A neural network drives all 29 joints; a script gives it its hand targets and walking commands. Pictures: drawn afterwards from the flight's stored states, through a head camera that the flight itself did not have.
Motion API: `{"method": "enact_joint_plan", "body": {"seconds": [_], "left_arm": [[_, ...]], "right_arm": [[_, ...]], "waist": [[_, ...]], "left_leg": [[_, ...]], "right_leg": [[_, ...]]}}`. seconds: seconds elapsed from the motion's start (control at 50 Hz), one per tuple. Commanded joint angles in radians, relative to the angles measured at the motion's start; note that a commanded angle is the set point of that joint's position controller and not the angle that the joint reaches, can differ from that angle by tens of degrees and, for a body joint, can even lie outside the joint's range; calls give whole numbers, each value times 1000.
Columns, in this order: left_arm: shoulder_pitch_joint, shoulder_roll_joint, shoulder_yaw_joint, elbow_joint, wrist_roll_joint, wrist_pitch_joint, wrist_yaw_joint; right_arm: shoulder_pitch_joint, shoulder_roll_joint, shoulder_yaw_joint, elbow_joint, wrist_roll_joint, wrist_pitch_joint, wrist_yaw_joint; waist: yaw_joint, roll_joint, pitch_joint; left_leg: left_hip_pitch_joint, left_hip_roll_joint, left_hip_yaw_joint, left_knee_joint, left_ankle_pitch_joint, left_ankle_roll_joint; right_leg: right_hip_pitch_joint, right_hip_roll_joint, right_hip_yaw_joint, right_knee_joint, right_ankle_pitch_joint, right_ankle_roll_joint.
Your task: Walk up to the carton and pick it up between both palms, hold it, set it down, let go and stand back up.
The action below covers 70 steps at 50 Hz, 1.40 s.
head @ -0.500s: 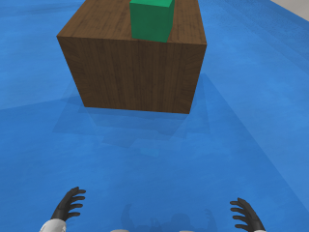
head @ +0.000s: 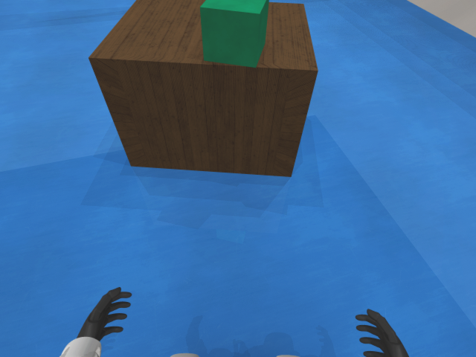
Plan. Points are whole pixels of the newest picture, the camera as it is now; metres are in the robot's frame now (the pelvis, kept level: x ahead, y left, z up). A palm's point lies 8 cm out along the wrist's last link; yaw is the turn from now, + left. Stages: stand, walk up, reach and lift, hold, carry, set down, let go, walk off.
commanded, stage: stand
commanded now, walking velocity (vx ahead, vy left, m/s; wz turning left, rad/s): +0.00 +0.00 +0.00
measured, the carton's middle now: (236, 27) +1.23 +0.04 -0.01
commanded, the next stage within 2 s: walk up in 1.10 s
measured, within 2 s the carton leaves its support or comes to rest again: neither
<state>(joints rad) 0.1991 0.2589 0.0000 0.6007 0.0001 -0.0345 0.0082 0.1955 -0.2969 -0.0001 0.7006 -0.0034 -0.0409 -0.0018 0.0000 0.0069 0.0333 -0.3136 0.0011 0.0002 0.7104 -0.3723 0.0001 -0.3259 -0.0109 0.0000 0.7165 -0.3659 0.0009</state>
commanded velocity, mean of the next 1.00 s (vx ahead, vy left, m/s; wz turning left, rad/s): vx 0.00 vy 0.00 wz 0.00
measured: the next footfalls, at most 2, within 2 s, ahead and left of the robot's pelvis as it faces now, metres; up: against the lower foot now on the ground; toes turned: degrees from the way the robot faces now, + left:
none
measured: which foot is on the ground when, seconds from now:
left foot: down 0.00-1.00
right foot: down 0.00-1.00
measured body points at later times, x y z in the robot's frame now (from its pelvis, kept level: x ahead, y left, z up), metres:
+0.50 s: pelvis -0.01 +0.00 +0.00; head -0.02 -0.01 +0.45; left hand +0.15 +0.25 -0.08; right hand +0.12 -0.27 -0.10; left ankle +0.01 +0.12 -0.72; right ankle +0.01 -0.12 -0.72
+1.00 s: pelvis -0.02 +0.00 +0.00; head -0.02 -0.01 +0.45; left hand +0.13 +0.25 -0.09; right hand +0.11 -0.27 -0.11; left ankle +0.01 +0.12 -0.72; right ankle +0.01 -0.12 -0.72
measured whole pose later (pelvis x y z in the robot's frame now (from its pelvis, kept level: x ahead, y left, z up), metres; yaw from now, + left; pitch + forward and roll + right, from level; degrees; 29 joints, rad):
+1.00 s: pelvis -0.02 +0.00 +0.00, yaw +0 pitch -3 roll +0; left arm 0.20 0.26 0.00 0.68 0.00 -0.03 0.00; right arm 0.20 -0.30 0.00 0.79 0.00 -0.04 0.00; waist 0.00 0.01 0.03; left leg -0.31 0.00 0.00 0.69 -0.34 0.00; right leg -0.33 -0.01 0.00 0.70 -0.33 0.00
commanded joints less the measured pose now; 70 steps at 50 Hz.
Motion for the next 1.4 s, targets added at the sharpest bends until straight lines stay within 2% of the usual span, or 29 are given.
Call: {"method": "enact_joint_plan", "body": {"seconds": [0.0, 0.02, 0.06, 0.08, 0.18, 0.24, 0.28, 0.32, 0.4, 0.44, 0.52, 0.54, 0.58, 0.6, 0.7, 0.72, 0.74, 0.84, 0.9, 0.92, 0.96, 1.02, 1.26, 1.28, 1.3, 1.32, 1.34, 1.36, 1.38], "left_arm": [[-60, 268, 98, 18, 18, -31, 9], [-67, 269, 93, 19, 21, -29, 9], [-47, 269, 94, 20, 17, -29, 4], [-64, 260, 90, 18, 19, -30, 6], [-67, 258, 91, 30, 15, -24, 0], [-67, 256, 88, 38, 15, -27, 1], [-67, 262, 86, 47, 15, -27, -1], [-75, 264, 91, 45, 19, -28, 1], [-72, 273, 89, 53, 17, -29, 0], [-66, 274, 94, 64, 16, -29, -2], [-74, 271, 88, 67, 17, -27, 2], [-77, 265, 89, 67, 17, -28, 1], [-79, 273, 87, 73, 16, -25, 3], [-79, 273, 90, 74, 17, -28, 3], [-65, 268, 83, 88, 13, -27, 1], [-79, 274, 86, 90, 16, -27, 3], [-83, 265, 84, 87, 11, -26, 2], [-80, 267, 84, 96, 9, -27, -1], [-81, 262, 82, 99, 15, -29, -1], [-87, 276, 84, 98, 15, -25, 0], [-76, 257, 83, 104, 13, -29, 0], [-85, 270, 85, 111, 14, -28, -1], [-86, 261, 82, 128, 12, -25, -3], [20, 351, 113, 82, 29, -41, -30], [32, 367, 127, 94, 34, -41, -40], [13, 364, 129, 85, 35, -42, -48], [-20, 342, 122, 73, 36, -45, -52], [-62, 315, 111, 59, 37, -50, -52], [-79, 313, 101, 50, 43, -56, -49]], "right_arm": [[-47, -242, -80, -34, -22, -28, -11], [-57, -239, -77, -35, -19, -28, -12], [-48, -249, -81, -28, -22, -27, -12], [-59, -244, -77, -28, -22, -28, -11], [-70, -238, -75, -17, -21, -31, -8], [-63, -244, -79, -13, -19, -33, -8], [-71, -247, -79, -7, -19, -32, -6], [-69, -244, -79, -5, -20, -31, -7], [-58, -248, -78, 8, -17, -31, -4], [-56, -241, -75, 13, -20, -31, -4], [-64, -247, -76, 16, -18, -29, -4], [-66, -253, -77, 26, -16, -28, -5], [-64, -250, -76, 28, -15, -28, -5], [-71, -249, -74, 27, -19, -28, -4], [-60, -245, -68, 36, -15, -28, -5], [-61, -240, -68, 37, -16, -29, -4], [-69, -237, -64, 43, -17, -30, -4], [-78, -243, -67, 51, -16, -28, -5], [-69, -244, -67, 53, -16, -26, -4], [-65, -248, -69, 51, -15, -27, -4], [-73, -245, -64, 59, -17, -31, -3], [-75, -237, -65, 63, -12, -27, -3], [-79, -241, -65, 82, -11, -28, -1], [27, -348, -119, 43, -35, -49, 25], [33, -365, -128, 37, -48, -52, 35], [51, -371, -135, 33, -47, -51, 39], [89, -376, -141, 44, -44, -52, 40], [134, -392, -151, 56, -44, -56, 37], [160, -403, -153, 61, -46, -61, 30]], "waist": [[5, 2, -88], [3, -13, -64], [8, 11, -72], [8, -13, -66], [10, 15, -39], [4, -21, -51], [6, -8, -33], [5, 13, -38], [2, -19, -40], [4, 0, -44], [5, -21, -32], [8, -5, -38], [-3, -20, -30], [4, -6, -36], [7, -20, -41], [-5, -14, -18], [8, -2, -29], [8, -3, -37], [7, -23, -38], [-4, -19, -30], [11, 3, -41], [1, -12, -47], [4, -16, -30], [14, -21, -143], [9, -28, -66], [-5, 0, -11], [-29, 64, 23], [-59, 165, 63], [-82, 152, 75]], "left_leg": [[51, 91, -115, -135, 255, 70], [44, 89, -111, -138, 251, 68], [40, 92, -118, -147, 230, 72], [34, 92, -125, -155, 223, 75], [2, 95, -142, -180, 173, 74], [17, 94, -138, -182, 159, 73], [14, 91, -139, -184, 148, 71], [15, 88, -131, -180, 169, 70], [23, 87, -127, -175, 175, 65], [25, 86, -129, -177, 169, 65], [17, 92, -132, -183, 168, 66], [18, 92, -137, -186, 165, 64], [25, 90, -135, -181, 173, 65], [30, 89, -129, -185, 179, 65], [33, 92, -134, -181, 192, 65], [20, 90, -130, -190, 184, 66], [21, 95, -138, -196, 193, 70], [29, 94, -140, -194, 190, 69], [31, 95, -135, -200, 176, 67], [37, 97, -138, -204, 184, 63], [33, 99, -144, -211, 190, 66], [33, 97, -135, -203, 206, 63], [26, 99, -144, -236, 152, 60], [45, 104, -194, -212, -311, 130], [29, 102, -252, -260, -497, 148], [34, 126, -288, -319, -551, 158], [110, 185, -359, -389, -579, 190], [198, 281, -471, -464, -547, 234], [296, 338, -539, -462, -409, 287]], "right_leg": [[53, -88, 91, -130, 243, -86], [44, -91, 93, -140, 236, -87], [51, -87, 88, -139, 216, -83], [45, -81, 83, -136, 202, -83], [47, -78, 96, -152, 159, -85], [47, -78, 95, -165, 142, -84], [33, -84, 101, -176, 121, -85], [41, -84, 103, -173, 151, -86], [36, -84, 109, -181, 159, -85], [36, -88, 107, -174, 146, -82], [34, -91, 108, -181, 148, -83], [37, -93, 110, -186, 138, -86], [25, -87, 111, -190, 151, -84], [35, -91, 112, -187, 162, -85], [44, -90, 114, -183, 176, -84], [33, -91, 112, -188, 169, -80], [43, -85, 108, -183, 167, -81], [41, -87, 108, -191, 161, -79], [49, -91, 113, -197, 168, -80], [32, -89, 110, -202, 164, -78], [58, -85, 100, -195, 174, -77], [58, -90, 108, -200, 196, -79], [50, -90, 107, -233, 130, -74], [44, -76, 172, -185, -301, -109], [-74, -69, 203, -185, -454, -107], [-147, -35, 161, -154, -441, -88], [-250, 0, 81, -55, -327, -67], [-354, 23, -21, 88, -159, -54], [-461, -12, 2, 164, -108, -45]]}}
